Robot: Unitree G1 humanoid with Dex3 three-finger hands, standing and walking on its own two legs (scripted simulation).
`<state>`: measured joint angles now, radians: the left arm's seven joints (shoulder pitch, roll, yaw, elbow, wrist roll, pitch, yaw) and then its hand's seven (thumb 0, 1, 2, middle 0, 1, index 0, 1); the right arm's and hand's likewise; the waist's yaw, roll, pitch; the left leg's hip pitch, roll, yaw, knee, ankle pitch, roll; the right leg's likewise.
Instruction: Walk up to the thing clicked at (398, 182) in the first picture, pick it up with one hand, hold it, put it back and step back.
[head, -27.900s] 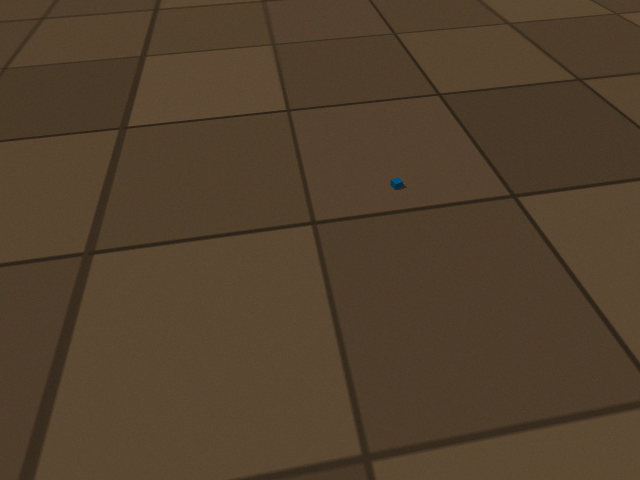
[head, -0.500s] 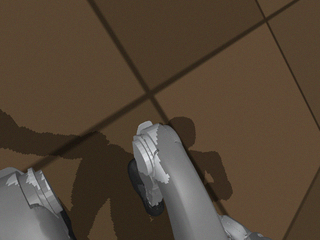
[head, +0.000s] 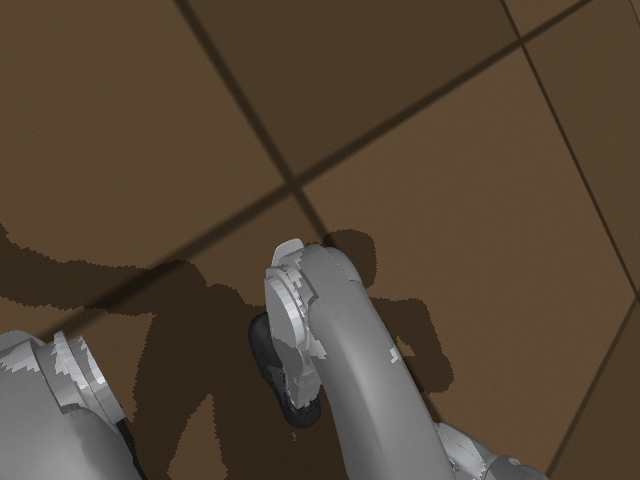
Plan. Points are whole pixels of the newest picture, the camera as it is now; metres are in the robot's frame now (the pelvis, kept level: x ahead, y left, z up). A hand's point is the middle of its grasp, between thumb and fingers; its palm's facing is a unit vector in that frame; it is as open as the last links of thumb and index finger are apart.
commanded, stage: close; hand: left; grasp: from above
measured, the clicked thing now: out of the picture +0.41 +0.34 -0.29
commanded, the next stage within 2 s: settle in 1.30 s
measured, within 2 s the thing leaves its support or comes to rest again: leaves its support in 1.70 s
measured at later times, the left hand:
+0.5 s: hand out of the picture +0.40 +0.34 -0.25, palm faces -0.32 -0.31 -0.89, open 11.8 cm
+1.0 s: hand out of the picture +0.41 +0.34 -0.25, palm faces -0.32 -0.31 -0.89, open 9.3 cm
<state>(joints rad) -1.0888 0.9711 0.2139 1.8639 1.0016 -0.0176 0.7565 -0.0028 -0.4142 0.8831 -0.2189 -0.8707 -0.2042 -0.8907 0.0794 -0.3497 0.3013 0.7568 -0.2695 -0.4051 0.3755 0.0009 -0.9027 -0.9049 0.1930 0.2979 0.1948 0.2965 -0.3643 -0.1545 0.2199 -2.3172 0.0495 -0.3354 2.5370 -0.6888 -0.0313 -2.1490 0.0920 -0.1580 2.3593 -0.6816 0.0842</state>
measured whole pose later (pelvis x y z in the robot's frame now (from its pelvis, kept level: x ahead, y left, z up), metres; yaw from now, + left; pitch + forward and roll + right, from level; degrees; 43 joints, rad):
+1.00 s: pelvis +0.00 +0.00 +0.01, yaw +0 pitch +25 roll -15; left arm -1.07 0.96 0.18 1.84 0.98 -0.02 0.73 0.00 0.20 0.37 -0.69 -0.45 -0.70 -0.44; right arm 0.10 -0.35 0.31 0.74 -0.27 -0.40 0.36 0.00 -0.90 -0.90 0.19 0.30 0.19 0.30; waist -0.37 -0.15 0.22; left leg -2.30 0.05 -0.34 2.51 -0.69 -0.04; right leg -2.14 0.09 -0.16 2.33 -0.67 0.09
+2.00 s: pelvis +0.00 -0.01 +0.01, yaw +2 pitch +29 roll -12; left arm -0.95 0.74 0.19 1.59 0.97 0.07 0.63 -0.01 0.49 0.00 -1.10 -0.06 -1.10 -0.06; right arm 0.16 -0.33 0.15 0.80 -0.20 -0.33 0.38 0.00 -0.91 -0.90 0.19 0.30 0.20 0.30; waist -0.29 -0.04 0.05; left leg -2.33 0.06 -0.26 2.46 -0.67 -0.03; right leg -2.20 0.07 -0.11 2.33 -0.67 0.06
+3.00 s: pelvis +0.00 -0.02 +0.11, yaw +10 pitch +33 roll -5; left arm -0.69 0.46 0.04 1.06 0.90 0.22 0.28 -0.02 0.47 0.00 -1.14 0.00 -1.15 0.00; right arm 0.16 -0.29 -0.02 0.76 -0.05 -0.11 0.14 0.01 -0.91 -0.90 0.20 0.30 0.20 0.30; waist -0.10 0.07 -0.20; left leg -2.05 0.07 -0.12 2.09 -0.62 -0.04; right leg -1.98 0.02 -0.03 2.06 -0.66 0.03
